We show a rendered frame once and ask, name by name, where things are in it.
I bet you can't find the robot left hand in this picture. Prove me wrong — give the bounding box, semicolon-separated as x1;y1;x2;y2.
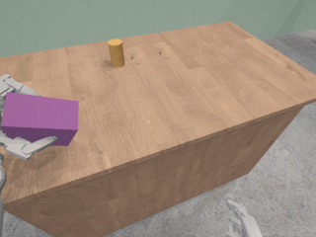
0;74;58;161

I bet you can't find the sponge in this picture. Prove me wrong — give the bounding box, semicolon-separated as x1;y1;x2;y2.
1;92;79;146

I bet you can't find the table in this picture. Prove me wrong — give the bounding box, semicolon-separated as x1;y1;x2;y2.
0;21;316;237

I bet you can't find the robot right hand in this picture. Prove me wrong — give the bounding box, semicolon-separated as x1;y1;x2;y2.
226;199;264;237

